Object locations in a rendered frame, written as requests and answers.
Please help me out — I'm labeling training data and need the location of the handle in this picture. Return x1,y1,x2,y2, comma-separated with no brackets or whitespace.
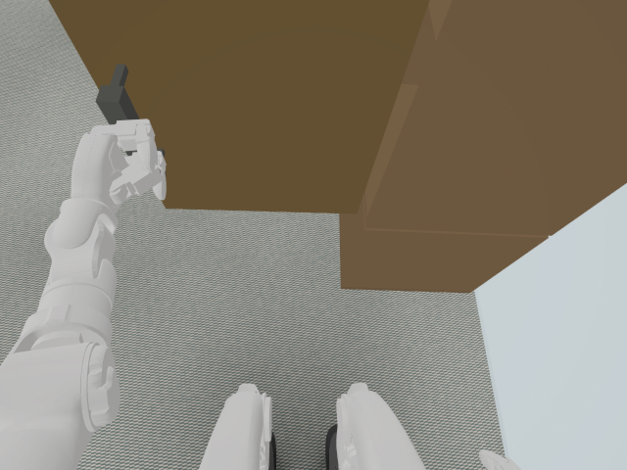
96,64,167,175

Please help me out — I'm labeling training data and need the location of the robot right shin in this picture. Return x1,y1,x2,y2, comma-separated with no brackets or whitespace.
336,383,368,470

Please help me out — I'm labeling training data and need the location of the robot right hand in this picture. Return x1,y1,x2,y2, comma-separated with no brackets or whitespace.
479,449,521,470

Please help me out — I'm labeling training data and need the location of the robot left forearm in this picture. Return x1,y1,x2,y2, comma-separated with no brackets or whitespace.
0,198,119,371

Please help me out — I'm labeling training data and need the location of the robot left hand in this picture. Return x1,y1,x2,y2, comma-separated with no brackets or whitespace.
71,119,167,214

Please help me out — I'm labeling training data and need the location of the cupboard door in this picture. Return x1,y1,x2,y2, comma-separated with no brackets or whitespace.
48,0,430,214

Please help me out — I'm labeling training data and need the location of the left robot thigh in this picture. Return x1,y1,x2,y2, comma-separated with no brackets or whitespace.
199,391,272,470

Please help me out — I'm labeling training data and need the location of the robot left upper arm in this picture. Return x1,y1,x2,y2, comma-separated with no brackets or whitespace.
0,342,121,470

